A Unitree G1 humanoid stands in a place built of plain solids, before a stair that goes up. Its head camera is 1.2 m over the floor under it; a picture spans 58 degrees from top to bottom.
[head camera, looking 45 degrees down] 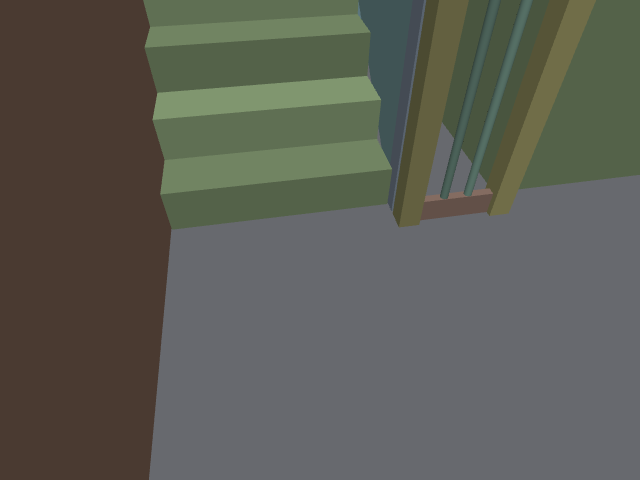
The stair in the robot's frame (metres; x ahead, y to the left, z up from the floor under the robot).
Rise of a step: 0.18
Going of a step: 0.22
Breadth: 0.90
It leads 10 degrees to the left of straight ahead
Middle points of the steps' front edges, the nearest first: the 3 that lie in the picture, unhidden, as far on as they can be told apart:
1.34 0.15 0.18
1.56 0.19 0.36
1.78 0.23 0.55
